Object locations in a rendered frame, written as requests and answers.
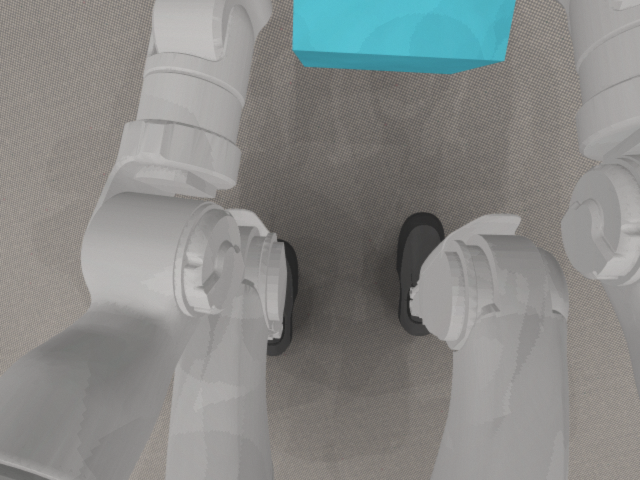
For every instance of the right robot upper arm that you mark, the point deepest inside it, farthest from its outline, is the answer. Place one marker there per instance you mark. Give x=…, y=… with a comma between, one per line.
x=601, y=237

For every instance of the right robot thigh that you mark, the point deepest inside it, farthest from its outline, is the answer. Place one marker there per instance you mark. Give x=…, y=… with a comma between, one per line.
x=508, y=416

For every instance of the robot thigh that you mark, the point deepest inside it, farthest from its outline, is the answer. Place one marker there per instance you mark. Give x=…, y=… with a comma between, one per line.
x=219, y=423
x=508, y=416

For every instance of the robot right forearm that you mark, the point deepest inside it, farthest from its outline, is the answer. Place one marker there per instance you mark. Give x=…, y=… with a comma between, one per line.
x=606, y=45

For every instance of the carton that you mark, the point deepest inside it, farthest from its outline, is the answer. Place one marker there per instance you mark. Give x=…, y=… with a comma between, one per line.
x=421, y=36

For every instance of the left robot thigh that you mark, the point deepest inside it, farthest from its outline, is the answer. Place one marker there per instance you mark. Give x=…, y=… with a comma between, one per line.
x=219, y=423

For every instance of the robot left forearm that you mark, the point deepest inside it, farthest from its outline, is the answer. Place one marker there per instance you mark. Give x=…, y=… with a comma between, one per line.
x=195, y=84

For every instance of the left robot upper arm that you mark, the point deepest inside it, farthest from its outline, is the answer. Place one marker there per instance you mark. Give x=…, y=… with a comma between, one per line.
x=83, y=404

